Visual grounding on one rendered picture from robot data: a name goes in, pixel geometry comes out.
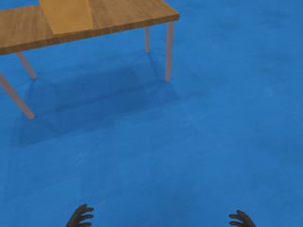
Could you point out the right robot hand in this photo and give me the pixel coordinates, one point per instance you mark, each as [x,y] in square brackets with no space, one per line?
[247,222]

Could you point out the table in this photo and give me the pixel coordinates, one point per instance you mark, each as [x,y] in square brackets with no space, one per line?
[27,28]

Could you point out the left robot hand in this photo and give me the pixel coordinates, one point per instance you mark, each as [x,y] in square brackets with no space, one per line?
[77,217]

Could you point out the carton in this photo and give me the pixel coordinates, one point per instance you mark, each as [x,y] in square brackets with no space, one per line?
[66,16]

